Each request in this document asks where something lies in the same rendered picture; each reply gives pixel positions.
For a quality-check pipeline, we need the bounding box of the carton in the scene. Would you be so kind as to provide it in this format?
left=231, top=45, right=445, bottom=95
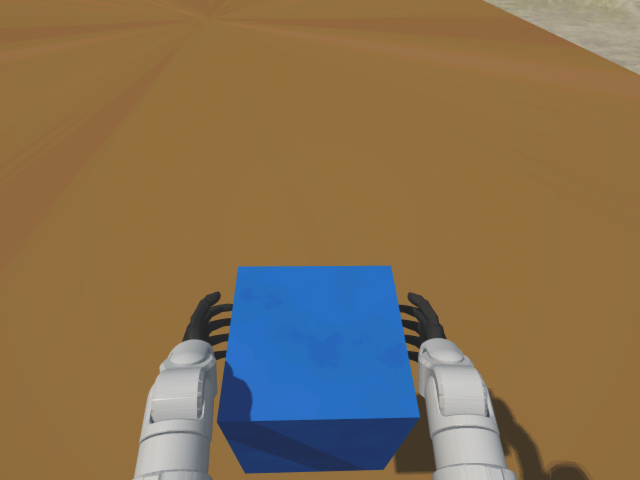
left=217, top=266, right=420, bottom=474

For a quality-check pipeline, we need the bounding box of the robot right forearm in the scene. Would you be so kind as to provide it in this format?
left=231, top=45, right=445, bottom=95
left=418, top=338, right=518, bottom=480

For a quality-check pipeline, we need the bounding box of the robot left hand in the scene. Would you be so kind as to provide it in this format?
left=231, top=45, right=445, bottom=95
left=182, top=292, right=233, bottom=360

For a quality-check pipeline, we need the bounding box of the robot right hand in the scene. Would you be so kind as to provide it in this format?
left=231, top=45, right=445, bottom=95
left=399, top=292, right=446, bottom=363

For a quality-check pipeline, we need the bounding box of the robot left forearm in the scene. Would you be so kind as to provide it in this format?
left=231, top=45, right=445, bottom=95
left=132, top=339, right=217, bottom=480

